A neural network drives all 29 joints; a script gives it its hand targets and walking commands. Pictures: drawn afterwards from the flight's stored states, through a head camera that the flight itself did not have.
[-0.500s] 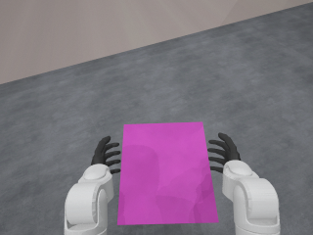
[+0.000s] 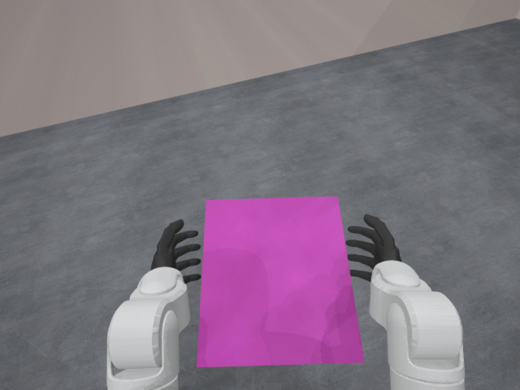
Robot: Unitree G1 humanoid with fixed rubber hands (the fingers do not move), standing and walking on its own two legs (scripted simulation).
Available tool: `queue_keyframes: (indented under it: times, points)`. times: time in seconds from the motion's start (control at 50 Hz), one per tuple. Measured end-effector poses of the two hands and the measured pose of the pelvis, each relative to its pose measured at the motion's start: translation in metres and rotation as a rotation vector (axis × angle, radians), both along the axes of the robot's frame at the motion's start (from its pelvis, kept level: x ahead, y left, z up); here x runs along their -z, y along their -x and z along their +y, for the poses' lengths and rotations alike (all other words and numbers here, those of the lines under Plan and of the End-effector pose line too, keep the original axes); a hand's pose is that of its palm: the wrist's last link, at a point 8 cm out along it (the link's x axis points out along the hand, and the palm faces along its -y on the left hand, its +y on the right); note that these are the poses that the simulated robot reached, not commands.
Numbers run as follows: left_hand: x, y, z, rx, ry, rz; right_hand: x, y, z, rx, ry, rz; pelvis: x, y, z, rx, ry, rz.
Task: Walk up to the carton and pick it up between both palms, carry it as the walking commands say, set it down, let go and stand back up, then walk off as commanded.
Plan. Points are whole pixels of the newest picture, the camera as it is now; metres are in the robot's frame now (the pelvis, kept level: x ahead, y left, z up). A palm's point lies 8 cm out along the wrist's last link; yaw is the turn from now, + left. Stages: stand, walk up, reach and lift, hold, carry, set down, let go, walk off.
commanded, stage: carry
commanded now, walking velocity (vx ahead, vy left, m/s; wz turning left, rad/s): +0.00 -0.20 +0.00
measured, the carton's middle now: (273, 283) +0.30 +0.00 +0.00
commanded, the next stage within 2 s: none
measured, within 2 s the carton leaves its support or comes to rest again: neither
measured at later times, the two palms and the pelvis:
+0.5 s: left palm (235, 306) +0.21 +0.05 +0.12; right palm (478, 285) +0.23 -0.23 +0.12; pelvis -0.03 -0.10 +0.01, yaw +2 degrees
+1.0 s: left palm (226, 310) +0.21 +0.06 +0.12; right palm (475, 293) +0.22 -0.22 +0.13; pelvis -0.05 -0.09 +0.02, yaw +1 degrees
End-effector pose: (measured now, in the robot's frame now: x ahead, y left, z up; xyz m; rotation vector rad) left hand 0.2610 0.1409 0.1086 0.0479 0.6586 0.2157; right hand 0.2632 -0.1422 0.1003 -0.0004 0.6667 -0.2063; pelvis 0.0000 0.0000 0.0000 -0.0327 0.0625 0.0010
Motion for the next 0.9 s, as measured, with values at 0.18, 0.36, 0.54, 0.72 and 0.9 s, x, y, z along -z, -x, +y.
queue_keyframes:
  times: [0.18,0.36,0.54,0.72,0.9]
  points:
    - [0.001,0.016,-0.053,0.006,0.002,0.03,-0.004,0.021,-0.054,0.002,-0.008,0.022,-0.011,0.019,-0.052,-0.023,-0.038,0.001]
    - [0.001,0.045,-0.07,-0.051,0.054,0.024,-0.017,0.028,-0.07,-0.061,0.051,0.018,-0.011,0.029,-0.086,-0.031,-0.036,-0.014]
    - [-0.015,0.048,-0.097,-0.027,0.01,0.013,-0.022,0.039,-0.097,-0.035,0.02,0.004,-0.014,0.035,-0.104,-0.03,-0.037,-0.016]
    - [-0.017,0.051,-0.105,-0.02,0.004,0.026,-0.023,0.047,-0.104,-0.024,0.014,0.017,-0.018,0.042,-0.109,-0.024,-0.044,-0.016]
    - [-0.018,0.055,-0.094,-0.026,0.015,0.016,-0.028,0.048,-0.093,-0.027,0.023,0.007,-0.018,0.046,-0.1,-0.02,-0.035,-0.016]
